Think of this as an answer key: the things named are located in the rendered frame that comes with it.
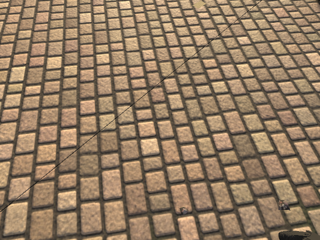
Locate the robot right hand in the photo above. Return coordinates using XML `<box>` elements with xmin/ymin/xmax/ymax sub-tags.
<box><xmin>278</xmin><ymin>230</ymin><xmax>320</xmax><ymax>240</ymax></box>

